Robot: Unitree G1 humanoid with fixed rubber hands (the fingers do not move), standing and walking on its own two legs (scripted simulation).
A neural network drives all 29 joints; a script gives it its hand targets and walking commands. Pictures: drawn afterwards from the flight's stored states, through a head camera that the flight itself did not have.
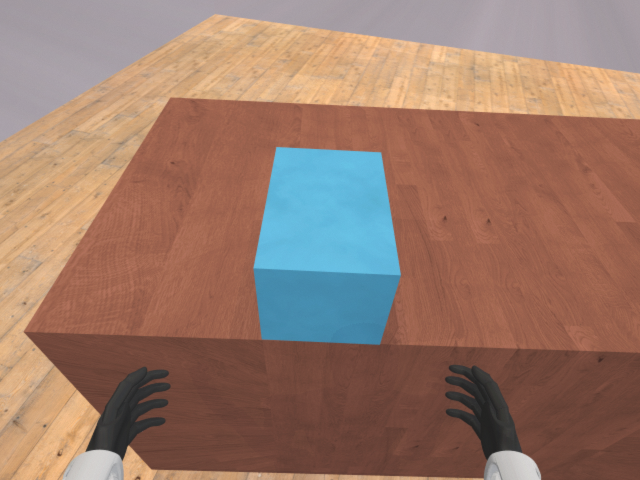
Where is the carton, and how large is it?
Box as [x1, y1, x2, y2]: [253, 147, 400, 344]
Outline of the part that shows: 276,147 253,268 262,338 379,344 400,276 380,152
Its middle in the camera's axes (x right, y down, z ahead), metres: +0.01 -0.01 +0.63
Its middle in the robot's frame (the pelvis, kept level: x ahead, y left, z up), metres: +0.48 +0.02 +0.03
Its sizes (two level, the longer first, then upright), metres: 0.276 0.181 0.166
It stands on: a pedestal, 0.73 m high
